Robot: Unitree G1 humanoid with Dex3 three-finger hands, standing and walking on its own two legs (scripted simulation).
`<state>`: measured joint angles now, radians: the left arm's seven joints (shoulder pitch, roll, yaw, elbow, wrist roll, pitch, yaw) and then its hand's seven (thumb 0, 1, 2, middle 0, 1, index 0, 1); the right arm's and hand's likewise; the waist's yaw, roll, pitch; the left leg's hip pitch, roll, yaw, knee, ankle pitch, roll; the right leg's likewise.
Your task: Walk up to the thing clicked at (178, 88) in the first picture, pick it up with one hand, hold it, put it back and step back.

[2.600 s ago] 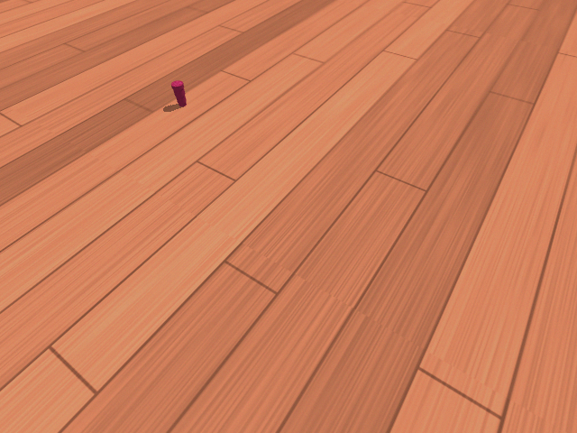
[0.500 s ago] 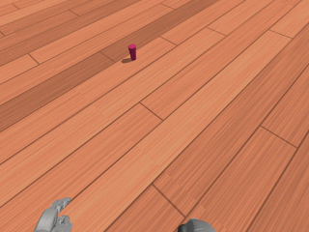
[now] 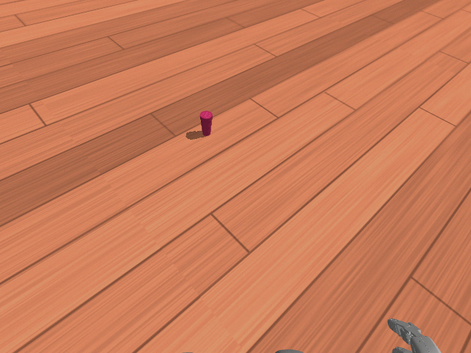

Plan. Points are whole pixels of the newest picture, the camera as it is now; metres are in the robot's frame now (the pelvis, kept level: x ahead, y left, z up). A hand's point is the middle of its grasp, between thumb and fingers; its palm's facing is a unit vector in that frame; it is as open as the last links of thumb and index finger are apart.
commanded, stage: walk up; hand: left
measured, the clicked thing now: (206, 124) +1.43 +0.16 -0.69
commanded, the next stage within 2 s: none
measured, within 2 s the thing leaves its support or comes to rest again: neither
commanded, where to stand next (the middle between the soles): +1.08 -0.07 m, yaw +1 degrees
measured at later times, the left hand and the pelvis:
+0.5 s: hand (162, 230) +0.38 +0.17 -0.10, palm faces -0.03 -0.92 -0.38, open 7.4 cm; pelvis +0.25 -0.08 +0.01, yaw -1 degrees
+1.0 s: hand (159, 200) +0.49 +0.21 -0.15, palm faces -0.04 -0.95 -0.32, open 7.4 cm; pelvis +0.47 -0.06 +0.00, yaw +1 degrees
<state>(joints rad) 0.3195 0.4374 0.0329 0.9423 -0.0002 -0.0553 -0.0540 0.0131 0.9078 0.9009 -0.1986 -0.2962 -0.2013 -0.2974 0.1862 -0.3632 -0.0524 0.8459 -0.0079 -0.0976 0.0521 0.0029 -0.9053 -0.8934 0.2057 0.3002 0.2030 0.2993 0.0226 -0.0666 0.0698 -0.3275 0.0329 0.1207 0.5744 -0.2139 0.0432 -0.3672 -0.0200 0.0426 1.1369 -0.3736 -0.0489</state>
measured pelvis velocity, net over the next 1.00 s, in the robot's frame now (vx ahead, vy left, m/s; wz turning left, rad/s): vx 0.47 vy -0.06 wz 0.01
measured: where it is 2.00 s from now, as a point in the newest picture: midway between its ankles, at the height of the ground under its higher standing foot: (248, 219)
